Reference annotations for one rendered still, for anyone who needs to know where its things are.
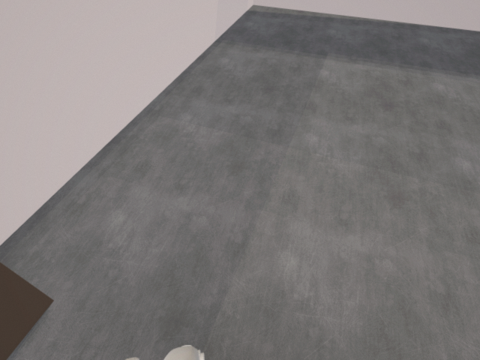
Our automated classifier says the cupboard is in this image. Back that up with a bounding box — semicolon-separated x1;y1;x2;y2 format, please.
0;263;54;360

